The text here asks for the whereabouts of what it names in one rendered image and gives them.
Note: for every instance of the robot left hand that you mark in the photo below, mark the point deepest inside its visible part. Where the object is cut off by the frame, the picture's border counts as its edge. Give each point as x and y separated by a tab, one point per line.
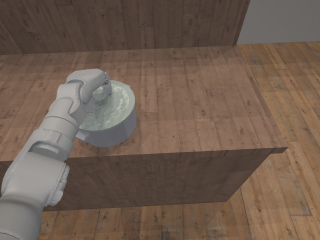
96	78

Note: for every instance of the pot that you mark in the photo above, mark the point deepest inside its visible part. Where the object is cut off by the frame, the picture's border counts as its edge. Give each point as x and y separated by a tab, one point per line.
113	136

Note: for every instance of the robot left forearm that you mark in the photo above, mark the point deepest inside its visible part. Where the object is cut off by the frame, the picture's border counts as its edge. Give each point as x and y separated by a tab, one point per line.
54	137

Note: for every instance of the lid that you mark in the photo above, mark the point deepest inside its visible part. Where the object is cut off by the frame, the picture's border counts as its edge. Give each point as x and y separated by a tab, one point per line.
117	110

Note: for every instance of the table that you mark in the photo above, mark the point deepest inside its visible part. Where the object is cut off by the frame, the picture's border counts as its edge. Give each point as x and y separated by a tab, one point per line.
202	125

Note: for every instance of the robot left upper arm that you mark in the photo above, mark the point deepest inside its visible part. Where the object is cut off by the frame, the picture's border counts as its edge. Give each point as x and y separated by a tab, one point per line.
38	181

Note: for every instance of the knob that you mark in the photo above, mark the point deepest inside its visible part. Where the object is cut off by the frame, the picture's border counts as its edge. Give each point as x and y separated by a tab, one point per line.
100	96

